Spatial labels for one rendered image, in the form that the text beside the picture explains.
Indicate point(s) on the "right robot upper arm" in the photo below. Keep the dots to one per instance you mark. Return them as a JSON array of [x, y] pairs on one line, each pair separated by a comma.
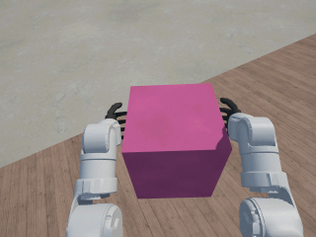
[[269, 217]]

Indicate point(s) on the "left robot upper arm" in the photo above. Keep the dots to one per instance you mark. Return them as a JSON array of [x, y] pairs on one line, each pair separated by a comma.
[[95, 220]]

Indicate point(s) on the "carton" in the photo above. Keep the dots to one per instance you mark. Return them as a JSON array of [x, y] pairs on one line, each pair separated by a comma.
[[175, 143]]

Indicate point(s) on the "robot right hand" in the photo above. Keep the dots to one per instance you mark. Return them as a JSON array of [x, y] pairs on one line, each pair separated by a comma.
[[232, 106]]

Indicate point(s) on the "left robot forearm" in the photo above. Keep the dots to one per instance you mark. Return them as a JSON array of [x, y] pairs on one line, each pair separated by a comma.
[[97, 174]]

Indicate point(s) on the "robot left hand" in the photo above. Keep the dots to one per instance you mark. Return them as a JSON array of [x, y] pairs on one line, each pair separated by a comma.
[[112, 115]]

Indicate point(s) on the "right robot forearm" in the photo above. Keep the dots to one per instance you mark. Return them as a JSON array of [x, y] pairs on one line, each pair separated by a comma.
[[261, 169]]

